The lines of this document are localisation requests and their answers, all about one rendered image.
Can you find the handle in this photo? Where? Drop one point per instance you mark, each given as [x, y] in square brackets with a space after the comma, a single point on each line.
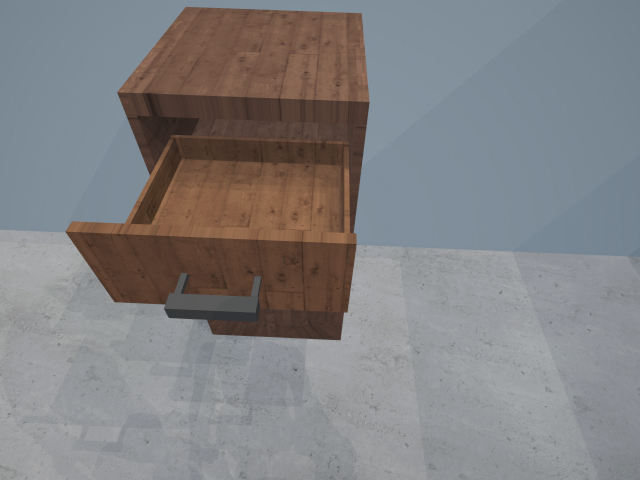
[213, 307]

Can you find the cabinet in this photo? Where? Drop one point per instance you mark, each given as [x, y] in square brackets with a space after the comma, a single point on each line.
[251, 73]

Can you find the drawer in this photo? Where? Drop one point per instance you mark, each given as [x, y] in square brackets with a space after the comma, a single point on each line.
[227, 209]

